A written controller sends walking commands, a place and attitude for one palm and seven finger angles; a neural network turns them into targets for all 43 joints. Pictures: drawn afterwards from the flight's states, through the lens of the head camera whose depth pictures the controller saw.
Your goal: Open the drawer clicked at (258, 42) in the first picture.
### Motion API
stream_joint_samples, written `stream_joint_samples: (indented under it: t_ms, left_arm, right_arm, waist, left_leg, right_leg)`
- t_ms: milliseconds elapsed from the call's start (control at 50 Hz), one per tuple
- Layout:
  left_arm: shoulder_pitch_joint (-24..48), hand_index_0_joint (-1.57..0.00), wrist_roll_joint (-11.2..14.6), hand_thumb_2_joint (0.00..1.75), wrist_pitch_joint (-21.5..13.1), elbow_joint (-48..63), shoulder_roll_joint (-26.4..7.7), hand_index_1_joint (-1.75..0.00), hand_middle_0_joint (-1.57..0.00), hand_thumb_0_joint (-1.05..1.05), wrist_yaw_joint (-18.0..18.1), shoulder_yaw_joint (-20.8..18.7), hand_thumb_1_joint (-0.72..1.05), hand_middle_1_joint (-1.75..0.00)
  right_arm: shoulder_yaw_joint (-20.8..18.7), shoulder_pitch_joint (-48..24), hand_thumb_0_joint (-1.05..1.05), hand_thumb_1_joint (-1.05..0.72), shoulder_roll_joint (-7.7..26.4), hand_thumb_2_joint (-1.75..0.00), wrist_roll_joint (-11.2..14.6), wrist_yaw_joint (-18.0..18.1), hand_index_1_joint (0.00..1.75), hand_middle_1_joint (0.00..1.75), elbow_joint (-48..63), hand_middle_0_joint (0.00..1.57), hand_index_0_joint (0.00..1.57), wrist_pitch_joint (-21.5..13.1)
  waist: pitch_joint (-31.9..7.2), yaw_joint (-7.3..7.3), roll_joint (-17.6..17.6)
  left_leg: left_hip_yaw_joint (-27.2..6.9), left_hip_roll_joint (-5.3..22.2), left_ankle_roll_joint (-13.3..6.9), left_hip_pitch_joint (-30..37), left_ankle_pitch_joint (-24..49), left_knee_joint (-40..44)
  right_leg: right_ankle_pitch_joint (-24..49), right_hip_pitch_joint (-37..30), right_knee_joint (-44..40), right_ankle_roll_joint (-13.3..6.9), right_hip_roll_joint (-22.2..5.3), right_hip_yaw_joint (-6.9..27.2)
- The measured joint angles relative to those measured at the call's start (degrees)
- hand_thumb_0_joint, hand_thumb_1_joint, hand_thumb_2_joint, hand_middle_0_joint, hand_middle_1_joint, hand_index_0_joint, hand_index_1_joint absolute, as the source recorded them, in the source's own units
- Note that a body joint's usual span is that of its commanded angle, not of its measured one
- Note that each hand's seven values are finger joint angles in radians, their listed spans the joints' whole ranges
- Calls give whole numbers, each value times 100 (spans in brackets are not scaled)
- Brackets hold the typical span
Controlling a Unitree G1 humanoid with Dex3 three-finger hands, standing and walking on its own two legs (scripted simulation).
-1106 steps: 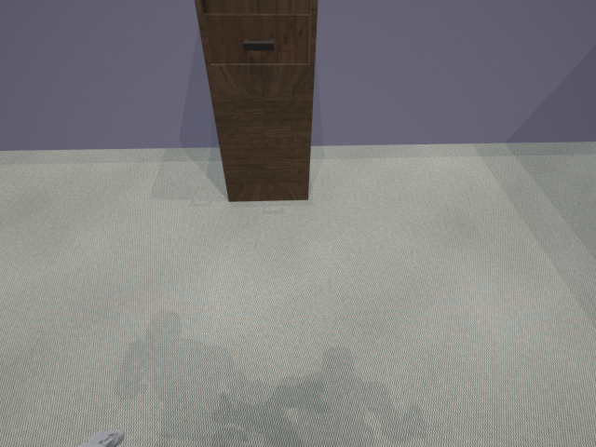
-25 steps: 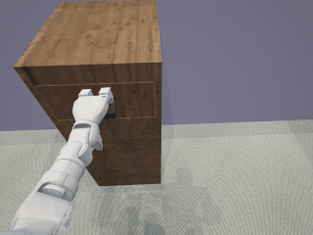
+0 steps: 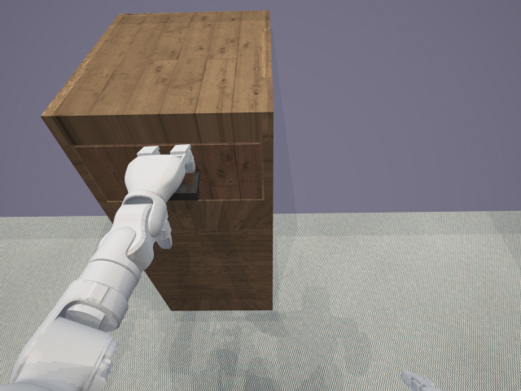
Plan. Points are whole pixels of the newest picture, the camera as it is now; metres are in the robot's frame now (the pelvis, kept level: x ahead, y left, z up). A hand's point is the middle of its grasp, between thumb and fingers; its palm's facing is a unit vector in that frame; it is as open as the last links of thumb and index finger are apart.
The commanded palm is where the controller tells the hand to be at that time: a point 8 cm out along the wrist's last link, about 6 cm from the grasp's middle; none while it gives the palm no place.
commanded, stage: re-aim the fingers above the handle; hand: left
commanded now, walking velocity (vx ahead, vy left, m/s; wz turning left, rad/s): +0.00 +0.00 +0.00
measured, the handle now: (173, 185) +0.49 +0.20 +0.01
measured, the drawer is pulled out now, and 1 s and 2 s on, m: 0.00 0.00 0.00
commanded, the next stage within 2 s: none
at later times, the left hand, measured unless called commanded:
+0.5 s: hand (170, 192) +0.42 +0.17 +0.07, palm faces +0.01 -0.05 -1.00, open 13.8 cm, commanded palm +0.39 +0.18 +0.13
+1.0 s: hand (168, 189) +0.43 +0.18 +0.07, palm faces -0.01 -0.03 -1.00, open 13.8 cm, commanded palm +0.39 +0.19 +0.13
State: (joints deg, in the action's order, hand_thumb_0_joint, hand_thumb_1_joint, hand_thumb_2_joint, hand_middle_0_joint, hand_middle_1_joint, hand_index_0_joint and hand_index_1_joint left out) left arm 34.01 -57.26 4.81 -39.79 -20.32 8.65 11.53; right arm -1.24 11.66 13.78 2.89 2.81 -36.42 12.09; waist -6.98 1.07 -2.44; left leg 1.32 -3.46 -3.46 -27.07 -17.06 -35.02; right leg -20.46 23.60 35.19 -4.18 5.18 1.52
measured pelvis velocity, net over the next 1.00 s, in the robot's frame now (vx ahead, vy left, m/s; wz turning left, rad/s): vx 0.00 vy -0.01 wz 0.00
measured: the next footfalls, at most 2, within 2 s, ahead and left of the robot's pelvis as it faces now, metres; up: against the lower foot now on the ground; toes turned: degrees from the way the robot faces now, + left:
none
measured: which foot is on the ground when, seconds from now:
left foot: down 0.00-1.00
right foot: down 0.00-1.00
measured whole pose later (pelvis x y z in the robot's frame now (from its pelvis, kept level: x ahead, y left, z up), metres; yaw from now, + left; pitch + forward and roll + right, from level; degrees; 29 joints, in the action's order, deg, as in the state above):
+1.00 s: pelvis +0.00 -0.01 +0.00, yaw +0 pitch +10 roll +1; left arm 35.2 -56.9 8.3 -42.0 -20.4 10.4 10.3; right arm -0.9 11.6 13.4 3.1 2.3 -38.1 11.7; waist -7.7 1.1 -3.2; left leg 1.4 -3.0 -2.5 -27.3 -16.9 -34.2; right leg -20.6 24.3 35.3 -5.1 5.6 1.6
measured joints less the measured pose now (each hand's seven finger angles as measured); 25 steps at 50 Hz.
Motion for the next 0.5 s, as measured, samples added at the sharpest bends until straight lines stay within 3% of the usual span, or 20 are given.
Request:
stream_joint_samples:
  t_ms: [100,280,500]
  left_arm:
    - [-182,-32,-9,30,-172,235,-109,-121,-32,0,154,-49,-49,-120]
    - [-122,-32,48,30,9,200,39,-121,-32,0,253,84,-49,-120]
    - [-318,-32,24,30,126,259,-44,-121,-32,0,194,-203,-49,-120]
  right_arm:
    - [-87,116,0,-90,21,-90,-18,-28,30,30,-69,20,20,-58]
    - [-114,138,0,-91,30,-90,-6,-78,30,30,-260,20,20,-44]
    - [-32,107,0,-91,19,-90,5,-46,30,30,-171,20,20,5]
  waist:
    - [-8,-45,-39]
    - [-16,-25,-99]
    - [-98,3,-63]
  left_leg:
    - [-27,14,24,-44,-15,-23]
    - [-59,9,48,-43,-17,-14]
    - [47,71,95,108,4,145]
  right_leg:
    - [-7,28,-3,-24,17,-26]
    - [-27,30,5,-48,14,-57]
    - [12,-55,-82,-91,69,65]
